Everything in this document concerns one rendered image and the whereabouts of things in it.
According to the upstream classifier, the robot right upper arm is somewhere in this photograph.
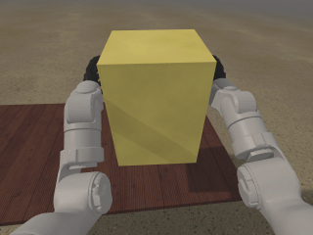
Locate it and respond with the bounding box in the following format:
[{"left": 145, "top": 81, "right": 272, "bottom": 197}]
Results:
[{"left": 237, "top": 157, "right": 313, "bottom": 235}]

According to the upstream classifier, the robot left forearm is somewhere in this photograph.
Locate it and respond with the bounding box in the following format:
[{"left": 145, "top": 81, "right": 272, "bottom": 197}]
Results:
[{"left": 53, "top": 80, "right": 105, "bottom": 209}]

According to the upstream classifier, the robot right hand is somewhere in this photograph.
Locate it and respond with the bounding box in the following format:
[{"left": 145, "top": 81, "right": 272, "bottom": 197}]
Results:
[{"left": 212, "top": 55, "right": 226, "bottom": 81}]

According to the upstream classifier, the carton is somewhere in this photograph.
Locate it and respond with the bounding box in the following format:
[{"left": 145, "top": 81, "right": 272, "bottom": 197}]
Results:
[{"left": 97, "top": 29, "right": 217, "bottom": 166}]

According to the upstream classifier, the table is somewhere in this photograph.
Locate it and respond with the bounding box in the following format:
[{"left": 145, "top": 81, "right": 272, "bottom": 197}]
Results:
[{"left": 0, "top": 102, "right": 243, "bottom": 226}]

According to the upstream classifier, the robot left hand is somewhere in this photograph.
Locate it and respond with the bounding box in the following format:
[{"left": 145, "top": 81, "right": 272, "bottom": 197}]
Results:
[{"left": 83, "top": 55, "right": 103, "bottom": 94}]

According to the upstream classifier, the robot right forearm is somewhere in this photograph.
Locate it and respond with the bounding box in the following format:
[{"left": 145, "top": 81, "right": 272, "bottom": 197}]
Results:
[{"left": 208, "top": 77, "right": 301, "bottom": 197}]

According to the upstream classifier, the robot left upper arm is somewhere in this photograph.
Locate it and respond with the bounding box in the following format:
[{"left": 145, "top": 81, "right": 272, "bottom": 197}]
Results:
[{"left": 9, "top": 171, "right": 112, "bottom": 235}]

